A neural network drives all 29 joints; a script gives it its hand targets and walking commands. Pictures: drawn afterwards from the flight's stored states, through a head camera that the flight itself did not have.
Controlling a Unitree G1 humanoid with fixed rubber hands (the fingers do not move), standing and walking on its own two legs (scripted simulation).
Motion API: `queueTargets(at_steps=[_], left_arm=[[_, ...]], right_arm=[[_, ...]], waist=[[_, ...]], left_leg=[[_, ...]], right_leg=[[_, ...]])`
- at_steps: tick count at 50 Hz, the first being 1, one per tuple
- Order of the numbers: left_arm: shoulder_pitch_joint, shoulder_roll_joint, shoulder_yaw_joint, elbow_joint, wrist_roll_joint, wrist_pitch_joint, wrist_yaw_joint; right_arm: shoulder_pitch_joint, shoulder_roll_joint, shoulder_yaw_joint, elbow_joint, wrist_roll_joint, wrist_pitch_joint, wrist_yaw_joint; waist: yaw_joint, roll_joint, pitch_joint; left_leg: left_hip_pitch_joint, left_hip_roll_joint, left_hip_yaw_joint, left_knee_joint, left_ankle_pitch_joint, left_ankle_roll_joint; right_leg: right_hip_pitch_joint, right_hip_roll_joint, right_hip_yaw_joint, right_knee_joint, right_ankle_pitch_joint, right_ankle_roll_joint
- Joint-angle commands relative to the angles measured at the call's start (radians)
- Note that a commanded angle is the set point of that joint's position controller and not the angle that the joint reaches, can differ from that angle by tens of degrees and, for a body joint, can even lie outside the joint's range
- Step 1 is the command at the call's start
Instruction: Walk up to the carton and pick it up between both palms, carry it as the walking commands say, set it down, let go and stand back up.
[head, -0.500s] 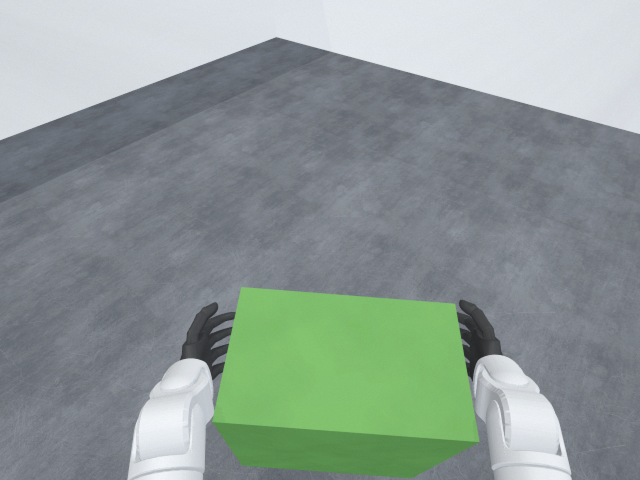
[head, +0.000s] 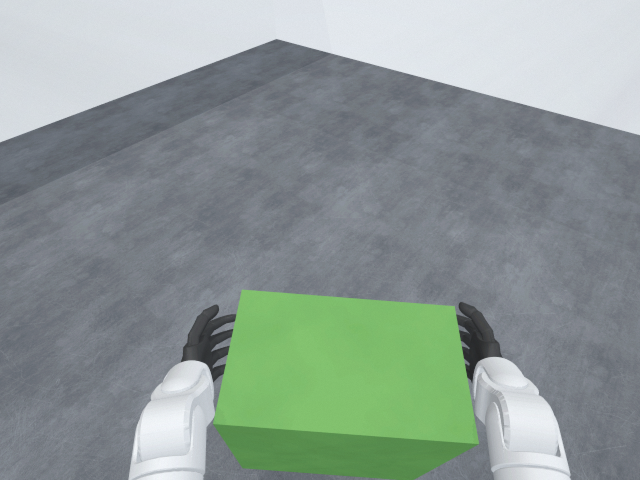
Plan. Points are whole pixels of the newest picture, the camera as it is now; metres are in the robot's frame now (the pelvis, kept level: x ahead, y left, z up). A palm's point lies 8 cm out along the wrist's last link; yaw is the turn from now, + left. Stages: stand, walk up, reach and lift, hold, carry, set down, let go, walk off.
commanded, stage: carry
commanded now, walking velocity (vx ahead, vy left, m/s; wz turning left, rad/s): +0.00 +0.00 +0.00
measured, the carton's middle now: (336, 396) +0.26 +0.00 -0.04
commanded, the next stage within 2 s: none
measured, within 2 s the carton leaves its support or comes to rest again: neither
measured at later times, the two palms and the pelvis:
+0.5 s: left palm (189, 309) +0.33 +0.20 +0.06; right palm (451, 308) +0.34 -0.15 +0.05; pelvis +0.08 +0.03 +0.01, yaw -1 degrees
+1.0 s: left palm (204, 199) +0.54 +0.22 +0.07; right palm (409, 191) +0.56 -0.13 +0.07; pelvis +0.30 +0.04 -0.01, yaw +0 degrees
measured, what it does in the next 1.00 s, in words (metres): walks ahead: right foot, then left foot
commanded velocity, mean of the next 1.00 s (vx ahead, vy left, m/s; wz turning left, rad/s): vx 0.49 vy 0.00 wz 0.00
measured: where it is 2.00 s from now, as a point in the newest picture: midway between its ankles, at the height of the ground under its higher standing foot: (315, 344)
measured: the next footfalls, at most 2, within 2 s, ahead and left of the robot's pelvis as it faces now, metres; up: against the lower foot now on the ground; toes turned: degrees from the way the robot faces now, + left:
right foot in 0.66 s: +0.19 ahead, -0.11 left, +0.00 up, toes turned -5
left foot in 0.98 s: +0.41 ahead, +0.14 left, +0.00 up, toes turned +8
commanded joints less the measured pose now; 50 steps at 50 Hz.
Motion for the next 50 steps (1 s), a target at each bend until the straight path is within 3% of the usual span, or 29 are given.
queueTargets(at_steps=[1, 2, 3, 6, 7, 9, 11, 14, 17, 18, 19, 20, 21, 24, 27, 29, 30, 31, 32, 33, 34, 35, 39, 42, 44, 46, 47, 48, 50], left_arm=[[-0.427, -0.472, -0.473, -0.102, -0.083, -0.036, -0.125], [-0.453, -0.506, -0.525, -0.212, -0.126, -0.046, -0.124], [-0.373, -0.49, -0.441, -0.068, -0.072, -0.053, -0.123], [-0.537, -0.615, -0.779, -0.627, -0.332, 0.055, -0.121], [-0.454, -0.585, -0.695, -0.403, -0.253, 0.118, -0.123], [-0.354, -0.535, -0.56, -0.163, -0.149, 0.125, -0.135], [-0.497, -0.653, -0.788, -0.604, -0.377, 0.192, -0.14], [-0.539, -0.673, -0.806, -0.577, -0.39, 0.328, -0.149], [-0.484, -0.693, -0.803, -0.563, -0.393, 0.391, -0.159], [-0.482, -0.674, -0.668, -0.38, -0.3, 0.348, -0.168], [-0.55, -0.663, -0.674, -0.382, -0.289, 0.317, -0.168], [-0.552, -0.675, -0.75, -0.515, -0.349, 0.332, -0.167], [-0.541, -0.672, -0.672, -0.399, -0.296, 0.303, -0.166], [-0.451, -0.697, -0.645, -0.36, -0.29, 0.265, -0.17], [-0.465, -0.748, -0.757, -0.541, -0.365, 0.272, -0.158], [-0.458, -0.746, -0.708, -0.496, -0.348, 0.279, -0.159], [-0.539, -0.782, -0.852, -0.752, -0.438, 0.291, -0.151], [-0.474, -0.76, -0.784, -0.656, -0.403, 0.311, -0.148], [-0.431, -0.753, -0.732, -0.512, -0.352, 0.308, -0.15], [-0.417, -0.76, -0.838, -0.687, -0.422, 0.344, -0.153], [-0.399, -0.707, -0.788, -0.599, -0.375, 0.372, -0.155], [-0.358, -0.699, -0.764, -0.59, -0.375, 0.391, -0.159], [-0.524, -0.741, -0.823, -0.693, -0.447, 0.422, -0.174], [-0.472, -0.746, -0.79, -0.617, -0.427, 0.449, -0.189], [-0.565, -0.736, -0.826, -0.729, -0.441, 0.449, -0.18], [-0.514, -0.711, -0.814, -0.712, -0.415, 0.472, -0.178], [-0.523, -0.743, -0.819, -0.677, -0.411, 0.488, -0.174], [-0.51, -0.738, -0.794, -0.634, -0.408, 0.499, -0.181], [-0.503, -0.739, -0.804, -0.591, -0.418, 0.494, -0.188]], right_arm=[[-0.349, 0.562, 0.445, -0.033, 0.035, -0.039, 0.096], [-0.378, 0.586, 0.494, -0.129, 0.082, -0.04, 0.099], [-0.413, 0.561, 0.456, -0.116, 0.052, -0.067, 0.091], [-0.487, 0.69, 0.739, -0.588, 0.306, 0.049, 0.089], [-0.415, 0.665, 0.656, -0.38, 0.236, 0.111, 0.096], [-0.32, 0.612, 0.53, -0.148, 0.114, 0.117, 0.106], [-0.506, 0.717, 0.8, -0.592, 0.355, 0.198, 0.108], [-0.496, 0.745, 0.745, -0.528, 0.365, 0.33, 0.133], [-0.431, 0.763, 0.725, -0.487, 0.368, 0.397, 0.139], [-0.372, 0.732, 0.59, -0.296, 0.253, 0.358, 0.143], [-0.468, 0.702, 0.576, -0.34, 0.263, 0.307, 0.153], [-0.481, 0.753, 0.678, -0.476, 0.336, 0.328, 0.156], [-0.437, 0.749, 0.597, -0.33, 0.272, 0.305, 0.159], [-0.406, 0.733, 0.592, -0.386, 0.231, 0.266, 0.152], [-0.473, 0.76, 0.711, -0.623, 0.333, 0.271, 0.147], [-0.417, 0.766, 0.684, -0.542, 0.294, 0.278, 0.136], [-0.447, 0.788, 0.797, -0.771, 0.383, 0.29, 0.14], [-0.455, 0.799, 0.786, -0.699, 0.385, 0.315, 0.142], [-0.454, 0.759, 0.72, -0.616, 0.317, 0.308, 0.139], [-0.498, 0.748, 0.82, -0.806, 0.398, 0.349, 0.142], [-0.432, 0.735, 0.774, -0.646, 0.348, 0.376, 0.141], [-0.431, 0.757, 0.814, -0.65, 0.385, 0.404, 0.142], [-0.493, 0.823, 0.802, -0.649, 0.422, 0.416, 0.155], [-0.533, 0.82, 0.803, -0.681, 0.399, 0.443, 0.147], [-0.593, 0.845, 0.814, -0.729, 0.436, 0.442, 0.159], [-0.516, 0.853, 0.795, -0.661, 0.418, 0.475, 0.16], [-0.504, 0.87, 0.765, -0.621, 0.414, 0.49, 0.161], [-0.478, 0.867, 0.757, -0.591, 0.409, 0.495, 0.155], [-0.432, 0.824, 0.731, -0.543, 0.385, 0.485, 0.162]], waist=[[-0.022, -0.05, -0.207], [-0.021, -0.003, -0.198], [-0.013, -0.122, -0.241], [-0.016, 0.012, -0.225], [-0.012, 0.018, -0.174], [-0.005, -0.15, -0.179], [0.008, -0.231, -0.101], [-0.003, -0.14, -0.052], [-0.011, -0.017, -0.223], [-0.043, 0.099, -0.303], [-0.047, 0.304, -0.277], [-0.05, 0.2, -0.157], [-0.056, 0.172, -0.175], [-0.053, 0.008, -0.274], [-0.049, 0.088, -0.248], [-0.034, 0.067, -0.28], [-0.03, 0.137, -0.265], [-0.023, 0.086, -0.328], [0.006, -0.055, -0.428], [0.019, -0.188, -0.401], [0.019, -0.321, -0.251], [0.028, -0.347, -0.172], [0.025, -0.059, -0.1], [0.033, -0.266, -0.064], [0.017, -0.204, -0.105], [-0.002, -0.232, -0.12], [-0.024, -0.105, -0.211], [-0.048, -0.053, -0.317], [-0.042, 0.255, -0.28]], left_leg=[[0.174, 0.113, -0.11, -0.041, 0.192, 0.005], [0.175, 0.111, -0.101, -0.036, 0.157, 0.007], [0.184, 0.101, -0.102, 0.008, 0.197, 0.014], [0.152, 0.101, -0.129, -0.07, -0.214, 0.015], [0.097, 0.089, -0.125, -0.047, -0.34, 0.026], [-0.026, 0.04, -0.08, 0.05, -0.343, 0.006], [-0.167, -0.036, -0.002, 0.148, -0.239, -0.026], [-0.131, -0.029, -0.018, 0.111, -0.228, 0.006], [0.289, 0.005, -0.066, -0.094, -0.1, 0.037], [0.51, 0.146, -0.272, -0.117, 0.03, 0.092], [0.633, 0.29, -0.488, -0.157, 0.203, 0.191], [0.602, 0.318, -0.504, -0.202, 0.199, 0.244], [0.621, 0.328, -0.505, -0.215, 0.23, 0.236], [0.563, 0.283, -0.392, -0.221, 0.204, 0.185], [0.512, 0.278, -0.33, -0.26, 0.131, 0.165], [0.437, 0.248, -0.193, -0.197, 0.121, 0.134], [0.365, 0.201, -0.13, -0.133, 0.13, 0.106], [0.312, 0.142, -0.058, -0.034, 0.211, 0.068], [0.146, 0.077, -0.001, 0.185, 0.266, 0.021], [-0.108, 0.014, 0.037, 0.383, 0.041, -0.031], [-0.352, -0.085, -0.001, 0.501, -0.358, -0.031], [-0.443, -0.039, -0.082, 0.494, -0.447, -0.002], [-0.391, -0.011, -0.093, 0.387, -0.299, -0.011], [-0.223, -0.052, 0.014, 0.196, -0.151, -0.038], [-0.054, -0.083, 0.057, 0.114, -0.099, -0.032], [0.074, -0.112, 0.1, -0.074, -0.001, -0.014], [0.244, -0.112, 0.096, -0.156, 0.067, -0.005], [0.53, 0.0, -0.084, -0.119, 0.006, 0.052], [0.742, 0.348, -0.663, -0.186, 0.432, 0.204]], right_leg=[[-0.005, -0.156, 0.046, -0.036, 0.199, 0.005], [-0.003, -0.153, 0.06, -0.065, 0.194, 0.004], [0.048, -0.154, 0.043, -0.068, 0.292, 0.019], [0.022, -0.122, 0.032, -0.042, -0.148, -0.032], [0.005, -0.156, 0.095, -0.081, -0.239, -0.055], [0.124, -0.215, 0.204, -0.234, -0.345, -0.092], [0.207, -0.342, 0.312, -0.305, -0.006, -0.116], [0.163, -0.331, 0.267, -0.261, 0.049, -0.154], [0.037, -0.199, 0.057, -0.012, 0.079, -0.047], [-0.122, -0.136, -0.024, 0.202, 0.113, 0.005], [-0.382, -0.039, -0.062, 0.379, -0.132, 0.017], [-0.474, -0.043, 0.006, 0.308, -0.278, 0.014], [-0.494, -0.049, 0.003, 0.316, -0.308, 0.018], [-0.348, -0.039, -0.01, 0.164, -0.157, 0.012], [-0.308, -0.014, -0.066, 0.138, -0.07, 0.021], [-0.139, -0.007, -0.11, -0.063, 0.106, 0.012], [-0.027, -0.006, -0.118, -0.166, 0.116, 0.009], [0.132, -0.003, -0.13, -0.145, 0.174, -0.002], [0.39, -0.088, 0.011, -0.186, 0.138, -0.021], [0.528, -0.295, 0.336, -0.198, 0.333, -0.121], [0.55, -0.42, 0.524, -0.254, 0.509, -0.186], [0.526, -0.434, 0.487, -0.246, 0.472, -0.217], [0.392, -0.402, 0.352, -0.335, 0.304, -0.172], [0.29, -0.304, 0.139, -0.337, 0.333, -0.117], [0.192, -0.305, 0.104, -0.328, 0.24, -0.098], [0.19, -0.294, 0.03, -0.186, 0.475, -0.047], [0.195, -0.254, -0.046, -0.021, 0.568, -0.016], [0.006, -0.19, -0.082, 0.242, 0.507, 0.04], [-0.481, 0.01, 0.006, 0.641, -0.222, 0.047]])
